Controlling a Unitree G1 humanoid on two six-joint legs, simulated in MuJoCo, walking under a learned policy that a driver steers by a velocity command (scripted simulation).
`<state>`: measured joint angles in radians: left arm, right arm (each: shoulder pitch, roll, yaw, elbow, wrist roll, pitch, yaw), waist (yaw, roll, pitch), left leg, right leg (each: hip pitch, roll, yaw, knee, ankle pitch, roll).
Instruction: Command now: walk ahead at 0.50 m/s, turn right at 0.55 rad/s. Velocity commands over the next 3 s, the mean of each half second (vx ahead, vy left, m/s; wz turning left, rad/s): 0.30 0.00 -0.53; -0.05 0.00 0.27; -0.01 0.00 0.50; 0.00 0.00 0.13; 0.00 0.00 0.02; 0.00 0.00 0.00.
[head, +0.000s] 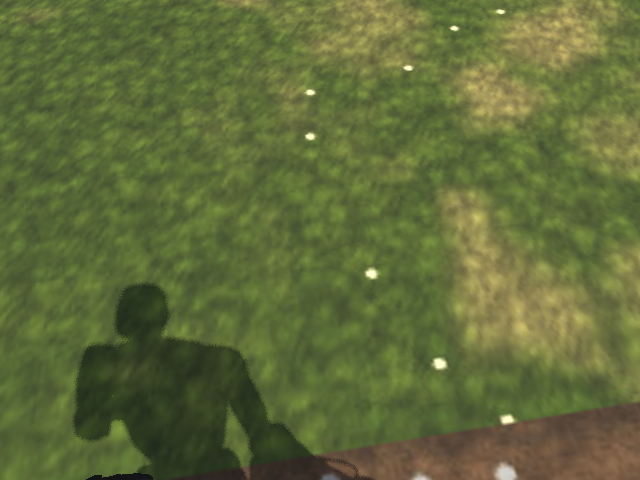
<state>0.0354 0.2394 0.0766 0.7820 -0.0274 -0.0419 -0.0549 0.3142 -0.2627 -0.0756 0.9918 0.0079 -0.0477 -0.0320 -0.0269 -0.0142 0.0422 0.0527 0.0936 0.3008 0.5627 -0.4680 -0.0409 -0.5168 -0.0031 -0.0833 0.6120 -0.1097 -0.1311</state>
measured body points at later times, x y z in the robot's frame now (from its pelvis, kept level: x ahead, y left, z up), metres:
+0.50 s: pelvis +0.25 +0.00 +0.01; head +0.29 -0.01 +0.45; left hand +0.41 +0.26 -0.11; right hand +0.39 -0.30 -0.08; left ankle +0.41 +0.06 -0.71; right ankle +0.11 -0.08 -0.67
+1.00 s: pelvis +0.22 -0.03 +0.03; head +0.23 -0.06 +0.48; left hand +0.32 +0.25 -0.07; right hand +0.31 -0.34 -0.09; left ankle +0.27 +0.11 -0.61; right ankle +0.20 -0.13 -0.71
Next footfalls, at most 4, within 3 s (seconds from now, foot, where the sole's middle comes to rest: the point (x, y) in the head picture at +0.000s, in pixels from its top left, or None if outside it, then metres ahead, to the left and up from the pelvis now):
0.44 left None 0.45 0.05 -0.75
0.82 right None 0.24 -0.13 -0.75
1.30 left None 0.22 0.13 -0.75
1.72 right None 0.28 -0.11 -0.75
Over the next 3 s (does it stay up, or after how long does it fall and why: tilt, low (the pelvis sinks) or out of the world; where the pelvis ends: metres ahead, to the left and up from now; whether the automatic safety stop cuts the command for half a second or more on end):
stays up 0.22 -0.01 0.02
